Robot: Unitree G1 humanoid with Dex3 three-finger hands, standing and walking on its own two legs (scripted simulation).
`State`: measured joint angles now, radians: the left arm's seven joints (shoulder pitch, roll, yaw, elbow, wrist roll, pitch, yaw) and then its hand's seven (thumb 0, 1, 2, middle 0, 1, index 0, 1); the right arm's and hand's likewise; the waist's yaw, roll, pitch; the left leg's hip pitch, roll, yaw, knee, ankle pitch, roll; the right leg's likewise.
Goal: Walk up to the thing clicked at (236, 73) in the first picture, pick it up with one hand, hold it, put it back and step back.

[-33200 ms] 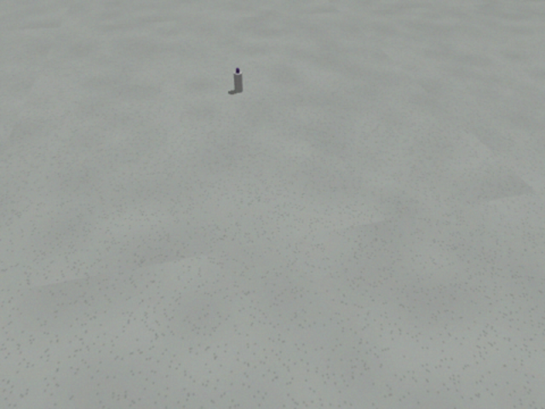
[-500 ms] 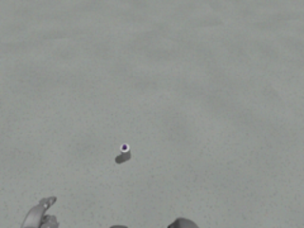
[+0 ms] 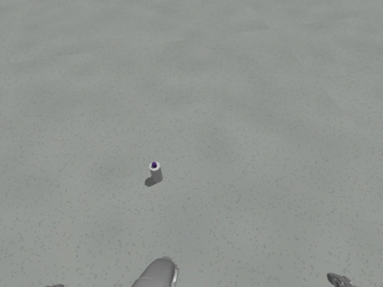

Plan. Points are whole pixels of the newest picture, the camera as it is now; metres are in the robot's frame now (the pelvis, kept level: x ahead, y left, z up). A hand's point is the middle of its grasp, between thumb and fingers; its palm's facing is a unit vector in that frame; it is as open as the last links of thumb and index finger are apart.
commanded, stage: step back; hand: left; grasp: from the side
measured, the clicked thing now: (155, 171) +0.73 +0.26 -0.67
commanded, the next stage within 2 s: stand in 1.72 s
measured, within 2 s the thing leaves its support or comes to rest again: neither
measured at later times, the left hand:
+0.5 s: hand out of the picture -0.09 +0.25 -0.15, palm faces +0.02 -0.92 -0.40, open 7.4 cm
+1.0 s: hand out of the picture -0.26 +0.24 -0.13, palm faces +0.11 -0.91 -0.40, open 7.4 cm
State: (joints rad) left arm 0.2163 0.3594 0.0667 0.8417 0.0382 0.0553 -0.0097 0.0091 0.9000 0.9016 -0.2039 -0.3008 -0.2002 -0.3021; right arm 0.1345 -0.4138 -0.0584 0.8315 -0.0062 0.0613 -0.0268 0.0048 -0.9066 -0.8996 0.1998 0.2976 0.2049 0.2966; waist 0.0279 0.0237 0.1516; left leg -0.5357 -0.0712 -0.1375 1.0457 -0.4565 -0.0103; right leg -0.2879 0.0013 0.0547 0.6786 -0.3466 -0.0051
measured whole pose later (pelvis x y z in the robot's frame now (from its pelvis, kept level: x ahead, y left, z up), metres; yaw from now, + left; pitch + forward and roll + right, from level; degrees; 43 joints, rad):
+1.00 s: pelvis -0.27 -0.05 +0.01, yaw +7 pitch -3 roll +1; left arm 0.25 0.41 0.06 0.96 0.03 0.02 -0.02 0.01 0.90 0.90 -0.20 -0.30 -0.20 -0.30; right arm 0.26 -0.36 -0.05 0.98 -0.04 0.00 0.02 0.01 -0.91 -0.90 0.20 0.30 0.21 0.30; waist 0.01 -0.02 0.06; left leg -0.21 -0.02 -0.03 0.55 -0.31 0.02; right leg -0.36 -0.02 0.01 0.82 -0.45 -0.02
